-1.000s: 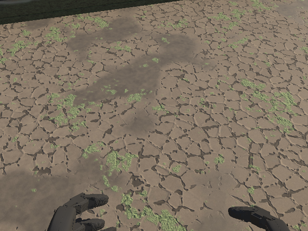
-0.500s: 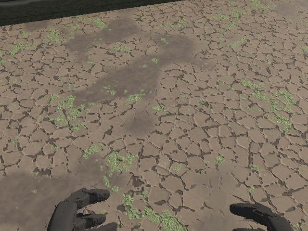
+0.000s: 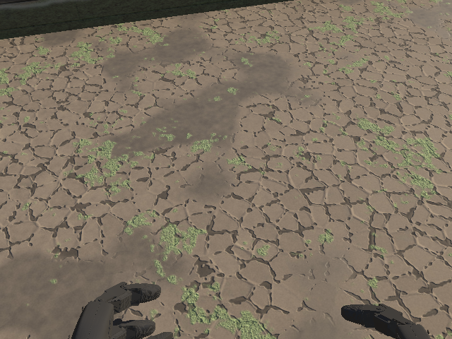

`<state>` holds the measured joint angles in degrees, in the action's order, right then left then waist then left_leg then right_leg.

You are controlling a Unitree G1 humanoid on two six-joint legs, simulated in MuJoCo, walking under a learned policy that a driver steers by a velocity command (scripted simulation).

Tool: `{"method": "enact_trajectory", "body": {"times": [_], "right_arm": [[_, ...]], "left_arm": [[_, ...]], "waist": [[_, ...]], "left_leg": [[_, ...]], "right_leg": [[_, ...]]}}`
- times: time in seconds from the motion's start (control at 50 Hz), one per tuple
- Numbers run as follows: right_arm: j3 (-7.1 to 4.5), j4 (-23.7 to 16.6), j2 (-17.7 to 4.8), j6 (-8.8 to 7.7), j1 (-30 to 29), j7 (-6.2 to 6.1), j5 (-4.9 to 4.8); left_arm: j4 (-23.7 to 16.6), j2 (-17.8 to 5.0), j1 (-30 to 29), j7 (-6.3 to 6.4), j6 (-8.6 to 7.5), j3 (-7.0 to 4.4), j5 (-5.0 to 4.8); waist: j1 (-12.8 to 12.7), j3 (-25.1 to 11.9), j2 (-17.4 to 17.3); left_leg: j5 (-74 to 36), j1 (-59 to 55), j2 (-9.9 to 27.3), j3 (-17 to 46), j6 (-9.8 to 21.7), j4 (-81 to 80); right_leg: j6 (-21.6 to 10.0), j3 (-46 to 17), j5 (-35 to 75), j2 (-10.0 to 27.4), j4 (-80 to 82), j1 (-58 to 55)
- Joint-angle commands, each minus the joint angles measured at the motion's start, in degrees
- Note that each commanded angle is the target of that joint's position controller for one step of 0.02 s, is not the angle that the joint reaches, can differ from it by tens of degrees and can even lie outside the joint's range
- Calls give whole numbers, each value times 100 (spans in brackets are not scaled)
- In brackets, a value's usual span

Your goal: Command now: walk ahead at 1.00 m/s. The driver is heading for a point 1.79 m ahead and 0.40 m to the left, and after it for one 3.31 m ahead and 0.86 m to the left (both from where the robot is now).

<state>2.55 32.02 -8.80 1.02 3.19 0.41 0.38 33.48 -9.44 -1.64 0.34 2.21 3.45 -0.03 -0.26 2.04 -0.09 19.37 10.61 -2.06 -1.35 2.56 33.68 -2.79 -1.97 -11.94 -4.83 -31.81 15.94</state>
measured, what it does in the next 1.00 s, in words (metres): stands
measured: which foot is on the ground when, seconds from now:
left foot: down 0.00-1.00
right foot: down 0.00-1.00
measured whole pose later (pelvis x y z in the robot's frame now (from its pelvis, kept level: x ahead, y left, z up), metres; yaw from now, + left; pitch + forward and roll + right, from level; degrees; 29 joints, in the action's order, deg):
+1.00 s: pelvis +0.04 +0.02 +0.02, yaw +1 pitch +0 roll +0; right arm 3.4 36.2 -10.4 4.6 8.8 0.7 2.4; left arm 40.9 -10.1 8.4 -0.6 3.1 3.1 1.8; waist -0.6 -0.8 0.1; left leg 13.6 3.8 -4.1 0.1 4.3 17.2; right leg -2.0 -2.3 -8.9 -2.6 -19.4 10.6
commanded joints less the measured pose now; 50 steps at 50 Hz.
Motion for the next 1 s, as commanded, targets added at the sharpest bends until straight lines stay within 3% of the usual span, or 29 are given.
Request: {"method": "enact_trajectory", "body": {"times": [0.02,0.2,0.26,0.4,0.5,0.52,0.6,0.62,0.66,0.72,0.94,0.96,0.98,1.0], "right_arm": [[-109,-573,-360,-98,-626,-18,-2],[-104,-555,-338,-92,-635,-19,0],[-85,-499,-323,-81,-417,-16,21],[-16,-357,-229,-29,-44,0,45],[-11,-122,-289,-15,167,-9,58],[7,-65,-286,-5,241,-13,104],[-9,74,-341,21,373,-5,61],[3,-19,-327,74,262,23,99],[-43,20,-452,125,330,34,93],[-61,47,-475,173,375,31,75],[-90,28,-541,257,271,31,53],[-72,89,-845,321,872,6,308],[-78,115,-806,333,844,-3,296],[-50,69,-795,348,775,-12,284]], "left_arm": [[-597,-370,-776,21,-97,-118,-5],[-591,-338,-751,33,-91,-120,-3],[-510,-339,-483,44,-77,-104,38],[-357,-378,-170,12,6,-90,17],[-112,-361,61,13,-11,-88,47],[-120,-210,67,-9,11,-42,48],[40,-319,287,29,29,-91,43],[68,-286,323,-72,10,-100,119],[166,-311,440,-108,-16,-128,96],[236,-297,472,-77,-18,-142,70],[323,-367,508,-63,50,-224,80],[394,-659,1193,-100,38,-110,313],[416,-718,1128,-96,21,-151,225],[349,-710,1044,-102,4,-120,240]], "waist": [[3,-649,-33],[6,-658,-30],[-2,-763,-27],[-12,-263,135],[-43,-278,16],[-68,-421,-8],[-77,-567,-35],[-182,-419,-13],[-145,-652,-51],[-92,-808,-70],[-61,-731,-61],[103,-930,-411],[80,-678,-267],[73,-609,-123]], "left_leg": [[-710,-279,580,656,6,-523],[-669,-252,564,666,10,-516],[-437,-267,529,687,17,-493],[494,-9,460,758,78,-829],[-348,-170,558,855,60,-1335],[-520,-171,598,824,44,-1394],[-1073,-374,608,825,55,-1502],[-1814,-228,756,920,66,-1581],[-2142,-506,755,897,52,-1578],[-2319,-704,756,874,51,-1595],[-2551,-762,751,872,54,-1625],[-2579,-1182,668,929,354,-1739],[-2743,-1133,701,950,421,-1745],[-2796,-1158,720,963,449,-1750]], "right_leg": [[161,-504,487,581,488,110],[165,-476,461,582,482,101],[111,-555,269,597,478,46],[30,-921,-997,709,1079,424],[-15,-964,-42,776,1333,-50],[-47,-989,224,794,1350,-334],[-96,-925,678,818,1290,-560],[-154,-889,1170,898,1441,-677],[-179,-823,1426,886,1389,-804],[-174,-777,1561,907,1402,-852],[-139,-699,1426,912,1344,-693],[-525,-936,1557,1015,1322,-640],[-588,-873,1560,1031,1329,-491],[-579,-849,1472,1025,1314,-359]]}}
